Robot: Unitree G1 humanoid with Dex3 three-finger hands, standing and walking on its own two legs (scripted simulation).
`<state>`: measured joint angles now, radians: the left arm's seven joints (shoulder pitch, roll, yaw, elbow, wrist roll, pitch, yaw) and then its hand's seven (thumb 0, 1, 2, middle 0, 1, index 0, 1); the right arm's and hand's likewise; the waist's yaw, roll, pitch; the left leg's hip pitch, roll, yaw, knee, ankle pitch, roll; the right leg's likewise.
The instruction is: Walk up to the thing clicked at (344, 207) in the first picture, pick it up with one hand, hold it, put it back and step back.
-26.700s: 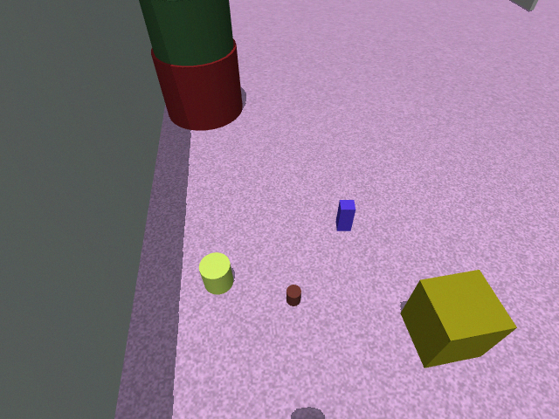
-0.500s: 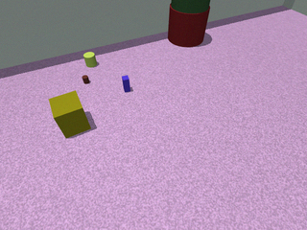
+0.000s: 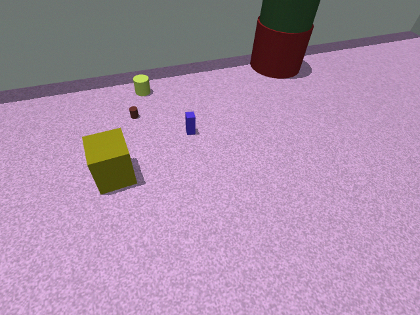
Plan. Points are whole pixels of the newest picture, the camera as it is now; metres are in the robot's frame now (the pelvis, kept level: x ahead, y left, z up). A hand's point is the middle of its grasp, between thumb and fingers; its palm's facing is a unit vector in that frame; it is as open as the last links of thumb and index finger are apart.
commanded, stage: walk up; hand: left
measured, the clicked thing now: (190, 123) +1.39 +0.12 -0.68
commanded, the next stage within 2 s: none
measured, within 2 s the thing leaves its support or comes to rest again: neither
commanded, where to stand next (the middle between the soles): +1.03 -0.09 m, yaw -1 degrees
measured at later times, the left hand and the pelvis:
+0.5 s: hand (119, 231) +0.33 +0.22 -0.10, palm faces -0.01 -0.92 -0.39, open 7.4 cm; pelvis +0.22 -0.05 +0.01, yaw -1 degrees
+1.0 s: hand (126, 185) +0.48 +0.24 -0.14, palm faces -0.07 -0.94 -0.33, open 7.4 cm; pelvis +0.44 -0.03 +0.02, yaw -2 degrees
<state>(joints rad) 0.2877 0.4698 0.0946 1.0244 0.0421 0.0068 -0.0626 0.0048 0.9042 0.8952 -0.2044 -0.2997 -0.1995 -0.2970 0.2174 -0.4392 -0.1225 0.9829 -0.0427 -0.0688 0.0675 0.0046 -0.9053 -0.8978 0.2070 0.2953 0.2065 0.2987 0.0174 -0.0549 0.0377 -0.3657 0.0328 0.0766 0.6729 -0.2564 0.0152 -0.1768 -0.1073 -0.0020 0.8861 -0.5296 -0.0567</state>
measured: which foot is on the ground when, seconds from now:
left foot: down 0.00-0.40, up 0.42-0.78, down 0.80-1.00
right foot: up 0.00-0.36, down 0.38-0.82, up 0.84-1.00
